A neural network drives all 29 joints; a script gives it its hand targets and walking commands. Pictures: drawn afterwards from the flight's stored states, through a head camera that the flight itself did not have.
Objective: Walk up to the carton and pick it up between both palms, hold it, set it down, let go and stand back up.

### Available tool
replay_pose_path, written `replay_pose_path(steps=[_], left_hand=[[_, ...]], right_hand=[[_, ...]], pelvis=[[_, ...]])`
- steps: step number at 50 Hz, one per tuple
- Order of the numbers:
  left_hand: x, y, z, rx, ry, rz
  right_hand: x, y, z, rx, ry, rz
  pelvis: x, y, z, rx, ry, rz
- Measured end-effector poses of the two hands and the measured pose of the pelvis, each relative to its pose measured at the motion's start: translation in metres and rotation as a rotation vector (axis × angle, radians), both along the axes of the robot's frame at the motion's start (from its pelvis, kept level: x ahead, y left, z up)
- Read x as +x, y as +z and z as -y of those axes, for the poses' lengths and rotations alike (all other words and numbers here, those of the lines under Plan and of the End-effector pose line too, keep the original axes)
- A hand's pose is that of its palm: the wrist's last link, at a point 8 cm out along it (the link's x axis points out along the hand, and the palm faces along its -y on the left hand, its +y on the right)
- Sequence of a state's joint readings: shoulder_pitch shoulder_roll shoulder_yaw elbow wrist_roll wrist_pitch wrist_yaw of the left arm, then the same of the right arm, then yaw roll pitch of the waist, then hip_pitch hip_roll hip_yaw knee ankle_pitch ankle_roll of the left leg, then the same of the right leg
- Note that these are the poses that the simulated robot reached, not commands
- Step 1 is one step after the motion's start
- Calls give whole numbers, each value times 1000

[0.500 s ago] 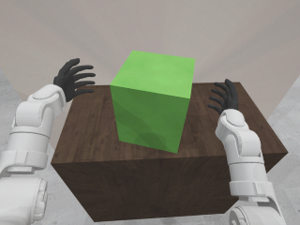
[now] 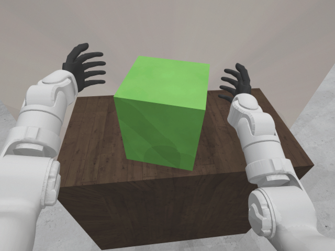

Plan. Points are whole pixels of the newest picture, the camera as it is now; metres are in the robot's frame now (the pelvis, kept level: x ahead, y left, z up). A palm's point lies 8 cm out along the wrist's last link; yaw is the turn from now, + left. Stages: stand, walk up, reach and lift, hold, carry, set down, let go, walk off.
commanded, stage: reach and lift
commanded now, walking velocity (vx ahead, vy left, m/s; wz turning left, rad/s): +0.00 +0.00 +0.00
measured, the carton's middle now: (165, 114) +0.49 -0.03 +0.06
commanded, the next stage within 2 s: none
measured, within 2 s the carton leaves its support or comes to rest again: neither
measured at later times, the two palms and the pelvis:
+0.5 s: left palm (85, 60) +0.49 +0.16 +0.25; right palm (241, 82) +0.43 -0.19 +0.21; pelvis +0.01 +0.00 +0.00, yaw +0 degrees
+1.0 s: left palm (97, 90) +0.48 +0.15 +0.16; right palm (241, 106) +0.42 -0.21 +0.15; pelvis -0.01 -0.01 +0.00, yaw +0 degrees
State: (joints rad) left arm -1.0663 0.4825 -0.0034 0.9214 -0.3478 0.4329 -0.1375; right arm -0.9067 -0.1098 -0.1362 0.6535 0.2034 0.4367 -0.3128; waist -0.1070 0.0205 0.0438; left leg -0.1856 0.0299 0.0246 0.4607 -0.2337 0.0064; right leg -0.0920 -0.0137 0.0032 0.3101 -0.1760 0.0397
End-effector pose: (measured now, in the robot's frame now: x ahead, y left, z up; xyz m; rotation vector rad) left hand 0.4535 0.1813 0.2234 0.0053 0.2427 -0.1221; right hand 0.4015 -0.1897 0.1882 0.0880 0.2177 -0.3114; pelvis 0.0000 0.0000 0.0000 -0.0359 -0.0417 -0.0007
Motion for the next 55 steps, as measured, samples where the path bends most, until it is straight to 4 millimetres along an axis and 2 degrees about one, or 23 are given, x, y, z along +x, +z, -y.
replay_pose_path(steps=[13,27,37,50,55], left_hand=[[25,20,19,12,10,12],[32,20,22,27,50,-4],[31,-6,20,55,65,-28],[28,-60,32,75,42,-68],[32,-75,36,79,36,-61]], right_hand=[[21,15,1,-9,-13,-13],[27,21,5,-19,-26,-29],[21,-3,12,-15,-42,-69],[16,-43,21,-11,-51,-95],[17,-59,26,-12,-55,-105]], pelvis=[[5,0,2,0,-2,-42],[6,0,4,-1,-5,-74],[0,0,3,-1,-6,-94],[-6,-1,6,2,-8,-164],[-6,-3,8,5,-9,-210]])
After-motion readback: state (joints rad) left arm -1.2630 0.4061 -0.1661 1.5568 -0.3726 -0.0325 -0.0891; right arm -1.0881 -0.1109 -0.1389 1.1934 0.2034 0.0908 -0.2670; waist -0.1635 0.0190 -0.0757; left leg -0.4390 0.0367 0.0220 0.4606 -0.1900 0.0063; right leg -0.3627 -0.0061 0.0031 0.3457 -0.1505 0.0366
